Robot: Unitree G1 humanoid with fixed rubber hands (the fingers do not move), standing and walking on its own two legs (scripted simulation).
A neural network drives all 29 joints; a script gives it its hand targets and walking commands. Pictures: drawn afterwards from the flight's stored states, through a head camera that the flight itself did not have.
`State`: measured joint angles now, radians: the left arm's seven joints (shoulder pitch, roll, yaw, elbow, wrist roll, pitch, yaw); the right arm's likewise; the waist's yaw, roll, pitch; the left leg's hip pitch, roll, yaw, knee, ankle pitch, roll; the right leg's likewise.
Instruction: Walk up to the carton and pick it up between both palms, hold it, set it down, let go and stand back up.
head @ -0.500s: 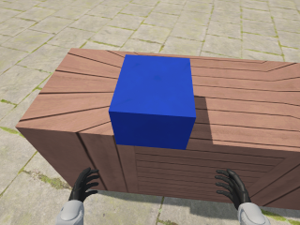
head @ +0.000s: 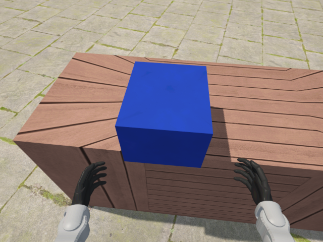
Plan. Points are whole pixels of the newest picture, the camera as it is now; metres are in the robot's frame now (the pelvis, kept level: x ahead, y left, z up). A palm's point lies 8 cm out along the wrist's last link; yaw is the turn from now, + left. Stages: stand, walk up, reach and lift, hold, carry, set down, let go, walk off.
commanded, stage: reach and lift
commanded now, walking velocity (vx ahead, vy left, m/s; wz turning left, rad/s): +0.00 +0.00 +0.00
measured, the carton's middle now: (166, 112) +0.50 -0.03 +0.00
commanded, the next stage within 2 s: none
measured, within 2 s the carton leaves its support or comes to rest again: neither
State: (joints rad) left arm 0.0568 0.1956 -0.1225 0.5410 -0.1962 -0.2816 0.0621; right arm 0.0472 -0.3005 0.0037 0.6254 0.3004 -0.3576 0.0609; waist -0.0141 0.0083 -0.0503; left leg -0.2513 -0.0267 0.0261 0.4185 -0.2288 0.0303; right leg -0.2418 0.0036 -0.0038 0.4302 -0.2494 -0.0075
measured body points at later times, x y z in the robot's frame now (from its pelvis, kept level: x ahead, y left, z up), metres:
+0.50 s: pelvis -0.01 +0.00 +0.00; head -0.01 +0.00 +0.45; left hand +0.32 +0.18 +0.02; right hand +0.29 -0.26 +0.02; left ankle -0.01 +0.10 -0.74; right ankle -0.02 -0.11 -0.74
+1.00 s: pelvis -0.01 +0.01 +0.01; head +0.00 -0.01 +0.46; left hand +0.39 +0.18 +0.08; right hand +0.36 -0.27 +0.07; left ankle -0.01 +0.10 -0.74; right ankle -0.02 -0.11 -0.74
